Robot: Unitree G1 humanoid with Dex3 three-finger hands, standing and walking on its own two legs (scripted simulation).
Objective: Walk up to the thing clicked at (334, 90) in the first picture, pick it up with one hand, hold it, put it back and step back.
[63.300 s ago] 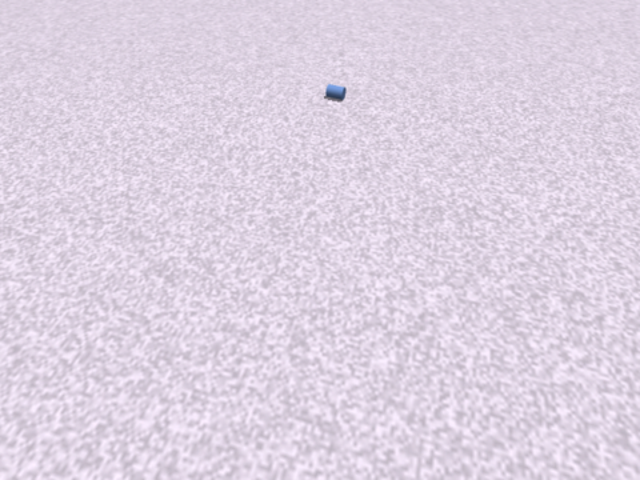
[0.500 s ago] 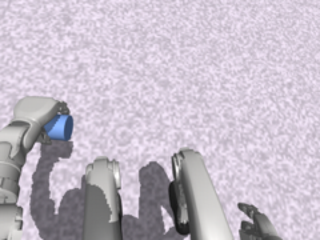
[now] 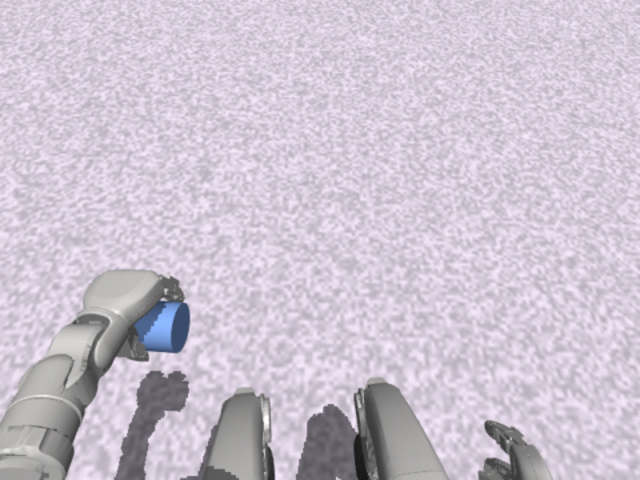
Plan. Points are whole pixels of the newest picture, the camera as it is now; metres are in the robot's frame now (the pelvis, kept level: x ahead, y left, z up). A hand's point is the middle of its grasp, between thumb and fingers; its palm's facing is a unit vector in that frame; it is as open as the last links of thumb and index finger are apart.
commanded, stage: lift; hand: left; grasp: from above
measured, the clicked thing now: (146, 324) +0.35 +0.24 -0.11
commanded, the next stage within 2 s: hold in 0.56 s
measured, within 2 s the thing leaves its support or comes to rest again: neither
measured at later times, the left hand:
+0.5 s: hand (116, 293) +0.34 +0.23 +0.03, palm faces -0.48 +0.00 -0.87, open 9.6 cm
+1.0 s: hand (104, 268) +0.35 +0.22 +0.08, palm faces -0.50 +0.00 -0.87, open 9.4 cm
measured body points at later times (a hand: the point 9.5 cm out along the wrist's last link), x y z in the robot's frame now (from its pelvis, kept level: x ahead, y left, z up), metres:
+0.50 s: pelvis +0.03 +0.00 +0.10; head +0.08 +0.00 +0.55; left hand +0.36 +0.22 +0.08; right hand +0.13 -0.27 -0.02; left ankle +0.07 +0.12 -0.58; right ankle +0.08 -0.15 -0.58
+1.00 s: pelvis +0.05 +0.00 +0.13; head +0.08 -0.01 +0.58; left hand +0.37 +0.22 +0.13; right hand +0.17 -0.26 +0.02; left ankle +0.07 +0.12 -0.58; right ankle +0.08 -0.15 -0.58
